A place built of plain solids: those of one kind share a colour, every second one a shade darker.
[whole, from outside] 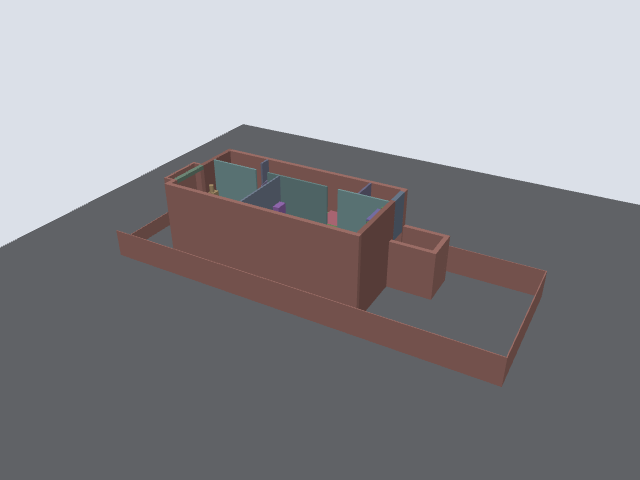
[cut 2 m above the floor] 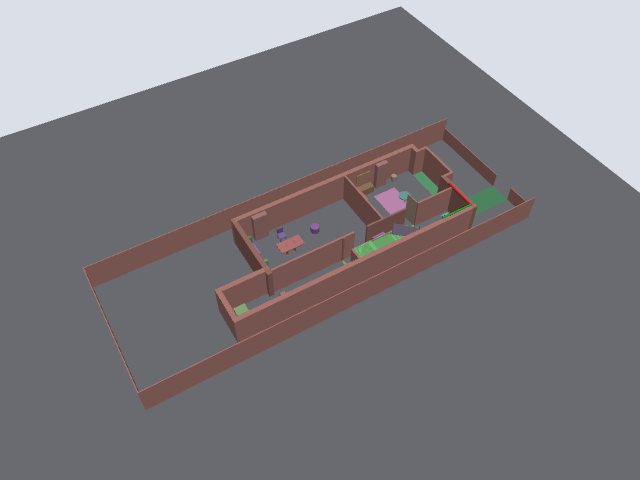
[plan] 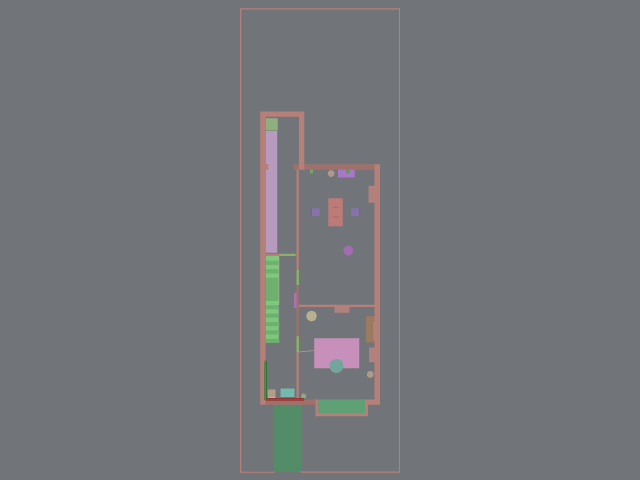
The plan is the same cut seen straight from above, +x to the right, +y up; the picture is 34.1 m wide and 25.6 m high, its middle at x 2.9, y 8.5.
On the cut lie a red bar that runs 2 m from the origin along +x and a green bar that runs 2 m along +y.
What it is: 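A detached two-storey house, 5.8 m wide inside and 12.2 m deep with a one-storey outshot of 2.8 m behind the kitchen; a hall 1.65 m wide with a straight stair of 17 risers of 172 mm on goings of 224 mm and a flat half landing; a front room and a back room; a bay window at the front; upstairs three bedrooms and a bathroom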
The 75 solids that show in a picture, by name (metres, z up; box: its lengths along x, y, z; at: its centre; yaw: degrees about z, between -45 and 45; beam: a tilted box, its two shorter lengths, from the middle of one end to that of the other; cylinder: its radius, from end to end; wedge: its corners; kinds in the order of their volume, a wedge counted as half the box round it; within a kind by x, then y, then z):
{
 "wall_1": {"box": [0.06, 24.77, 1.85], "at": [-1.33, 8.47, 0.88]},
 "wall_2": {"box": [1.86, 0.06, 1.05], "at": [-0.44, -3.88, 0.47]},
 "wall_3": {"box": [0.29, 12.83, 5.49], "at": [-0.15, 6.12, 2.69]},
 "wall_4": {"box": [0.29, 3.41, 3.14], "at": [-0.15, 13.66, 1.52]},
 "wall_5": {"box": [0.44, 0.29, 5.49], "at": [-0.07, 12.39, 2.69]},
 "wall_6": {"box": [0.74, 0.12, 2.84], "at": [0.37, 7.71, 1.37]},
 "wall_7": {"box": [2.36, 0.29, 3.14], "at": [0.89, 15.21, 1.52]},
 "wall_8": {"box": [3.11, 0.29, 5.49], "at": [1.26, -0.15, 2.69]},
 "wall_9": {"box": [0.05, 0.12, 2.84], "at": [1.62, 7.71, 1.37]},
 "wall_10": {"box": [0.12, 2.53, 2.84], "at": [1.71, 1.26, 1.37]},
 "wall_11": {"box": [0.12, 2.72, 2.84], "at": [1.71, 4.73, 1.37]},
 "wall_12": {"box": [0.12, 5.33, 2.84], "at": [1.71, 9.58, 1.37]},
 "wall_13": {"box": [0.29, 3.11, 3.14], "at": [1.92, 13.8, 1.52]},
 "wall_14": {"box": [0.16, 0.9, 5.49], "at": [2.73, -0.45, 2.69]},
 "wall_15": {"box": [8.54, 0.06, 1.85], "at": [2.9, 20.83, 0.88]},
 "wall_16": {"box": [4.03, 0.12, 2.84], "at": [3.79, 4.99, 1.37]},
 "wall_17": {"box": [4.6, 0.29, 5.49], "at": [3.8, 12.39, 2.69]},
 "wall_18": {"box": [2.81, 0.16, 5.49], "at": [4.06, -0.82, 2.69]},
 "wall_19": {"box": [5.33, 0.06, 1.05], "at": [4.51, -3.88, 0.47]},
 "wall_20": {"box": [0.16, 0.9, 5.49], "at": [5.38, -0.45, 2.69]},
 "wall_21": {"box": [0.8, 0.29, 5.49], "at": [5.7, -0.15, 2.69]},
 "wall_22": {"box": [0.29, 12.83, 5.49], "at": [5.95, 6.12, 2.69]},
 "wall_23": {"box": [0.06, 24.77, 1.85], "at": [7.14, 8.47, 0.88]},
 "tread_1": {"box": [0.68, 4.64, 0.19], "at": [0.34, 5.33, 0.08]},
 "tread_2": {"box": [0.68, 4.41, 0.36], "at": [0.34, 5.44, 0.16]},
 "tread_3": {"box": [0.68, 4.19, 0.54], "at": [0.34, 5.55, 0.25]},
 "tread_4": {"box": [0.68, 3.96, 0.71], "at": [0.34, 5.66, 0.33]},
 "tread_5": {"box": [0.68, 3.74, 0.88], "at": [0.34, 5.77, 0.42]},
 "tread_6": {"box": [0.68, 3.52, 1.05], "at": [0.34, 5.89, 0.51]},
 "tread_7": {"box": [0.68, 3.29, 1.23], "at": [0.34, 6.0, 0.59]},
 "tread_8": {"box": [0.68, 3.07, 1.4], "at": [0.34, 6.11, 0.68]},
 "tread_9": {"box": [0.68, 2.84, 1.57], "at": [0.34, 6.22, 0.77]},
 "tread_10": {"box": [0.68, 2.62, 1.74], "at": [0.34, 6.33, 0.85]},
 "tread_11": {"box": [0.68, 2.4, 1.92], "at": [0.34, 6.45, 0.94]},
 "tread_12": {"box": [0.68, 1.15, 2.09], "at": [0.34, 7.07, 1.02]},
 "tread_13": {"box": [0.68, 0.93, 2.26], "at": [0.34, 7.18, 1.11]},
 "tread_14": {"box": [0.68, 0.71, 2.43], "at": [0.34, 7.29, 1.2]},
 "tread_15": {"box": [0.68, 0.48, 2.61], "at": [0.34, 7.4, 1.28]},
 "tread_16": {"box": [0.68, 0.26, 2.78], "at": [0.34, 7.52, 1.37]},
 "ground_1": {"box": [1.47, 3.56, 0.5], "at": [1.17, -2.07, -0.25]},
 "ground_2": {"box": [2.49, 0.74, 0.5], "at": [4.06, -0.37, -0.25]},
 "landing_wall_1": {"box": [0.12, 3.24, 2.64], "at": [1.71, 1.62, 4.11]},
 "landing_wall_2": {"box": [0.12, 4.2, 2.64], "at": [1.71, 6.19, 4.11]},
 "landing_wall_3": {"box": [0.12, 3.23, 2.64], "at": [1.71, 10.63, 4.11]},
 "wardrobe_bed_1": {"box": [1.47, 0.6, 2.05], "at": [2.66, 11.95, 3.91]},
 "shelf_1": {"box": [0.8, 0.3, 1.67], "at": [4.08, 4.77, 0.79]},
 "shelf_2": {"box": [0.32, 0.9, 1.95], "at": [5.65, 10.94, 0.93]},
 "shelf_3": {"box": [0.3, 0.8, 1.94], "at": [5.66, 2.37, 0.92]},
 "bedrooms_wall_1": {"box": [4.03, 0.12, 2.64], "at": [3.79, 4.99, 4.11]},
 "upper_floor_back_1": {"box": [1.66, 4.64, 0.14], "at": [0.82, 9.93, 2.86]},
 "back_wall_over_outshot_1": {"box": [1.35, 0.29, 2.64], "at": [0.83, 12.39, 4.11]},
 "fridge_freezer_1": {"box": [0.65, 0.65, 1.85], "at": [0.33, 14.67, 0.88]},
 "dresser_1": {"box": [0.8, 0.42, 0.87], "at": [2.3, 5.26, 3.32]},
 "dresser_2": {"box": [0.9, 0.42, 0.92], "at": [4.3, 12.04, 0.41]},
 "bath_wall_1": {"box": [1.65, 0.12, 2.64], "at": [0.83, 10.28, 4.11]},
 "tv_board_1": {"box": [0.46, 1.4, 0.55], "at": [5.58, 3.73, 0.23]},
 "tv_board_2": {"box": [0.06, 0.96, 0.56], "at": [5.78, 3.63, 1.25]},
 "stair_bulkhead_1": {"box": [0.05, 2.6, 2.84], "at": [0.71, 6.35, 1.37]},
 "box_wall_1": {"box": [0.74, 0.12, 2.64], "at": [0.37, 2.98, 4.11]},
 "laid_rug_front_room_1": {"box": [2.4, 1.6, 0.06], "at": [3.79, 2.46, -0.02]},
 "front_wall_over_bay_1": {"box": [2.49, 0.29, 0.25], "at": [4.06, -0.15, 5.31]},
 "worktop_1": {"box": [0.62, 6.5, 0.04], "at": [0.31, 11.07, 0.88]},
 "passage_1": {"box": [0.14, 0.82, 0.92], "at": [1.58, 5.28, 0.41]},
 "clutter_clutter_back_1": {"cylinder": 0.26, "from": [4.41, 7.94, -0.05], "to": [4.41, 7.94, 0.41]},
 "flight_guard_panel_1": {"wedge": [[0.69, 3.01, -0.03], [0.69, 3.01, 1.02], [0.69, 5.02, 1.53], [0.69, 5.02, 2.57], [0.73, 3.01, -0.03], [0.73, 3.01, 1.02], [0.73, 5.02, 1.53], [0.73, 5.02, 2.57]]},
 "slotfit_front_seat_1": {"cylinder": 0.28, "from": [2.45, 4.44, -0.05], "to": [2.45, 4.44, 0.35]},
 "chair_hall_1": {"box": [0.42, 0.43, 0.49], "at": [0.32, 0.31, 0.2]},
 "meeting_table_1": {"box": [0.78, 1.5, 0.07], "at": [3.72, 9.98, 0.7]},
 "door_leaf_front_room_1": {"box": [0.81, 0.04, 2.05], "at": [2.18, 2.56, 0.97], "yaw": 5.0},
 "plant_pot_1": {"cylinder": 0.18, "from": [5.58, 1.33, 0.0], "to": [5.58, 1.33, 0.38]},
 "nightstand_1": {"cylinder": 0.15, "from": [2.42, 0.15, 3.48], "to": [2.42, 0.15, 3.95]},
 "coffee_table_1": {"cylinder": 0.38, "from": [3.77, 1.78, 0.33], "to": [3.77, 1.78, 0.4]},
 "laid_doormat_1": {"box": [0.75, 0.45, 0.06], "at": [1.17, 0.35, -0.02]},
 "side_chair_1": {"box": [0.42, 0.42, 0.04], "at": [2.67, 9.98, 0.43]},
 "side_chair_2": {"box": [0.42, 0.42, 0.04], "at": [4.77, 9.98, 0.43]}
}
